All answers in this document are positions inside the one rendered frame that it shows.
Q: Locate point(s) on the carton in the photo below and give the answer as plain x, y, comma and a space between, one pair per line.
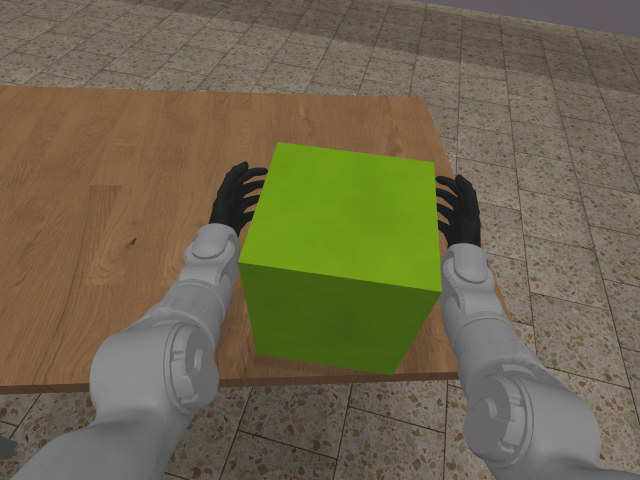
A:
341, 262

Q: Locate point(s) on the robot right upper arm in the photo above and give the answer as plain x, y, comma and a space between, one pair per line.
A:
524, 429

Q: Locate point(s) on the left robot hand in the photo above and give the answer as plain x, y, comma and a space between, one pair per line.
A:
229, 205

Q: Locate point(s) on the robot left upper arm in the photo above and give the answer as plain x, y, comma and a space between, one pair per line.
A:
147, 384

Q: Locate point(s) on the left robot forearm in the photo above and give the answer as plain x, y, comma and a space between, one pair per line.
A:
203, 290

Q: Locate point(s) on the right robot hand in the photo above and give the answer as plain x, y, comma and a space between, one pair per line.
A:
464, 218

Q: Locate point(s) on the table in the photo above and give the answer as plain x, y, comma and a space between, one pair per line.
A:
102, 191

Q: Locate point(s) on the right robot forearm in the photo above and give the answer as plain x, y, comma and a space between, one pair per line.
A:
480, 333

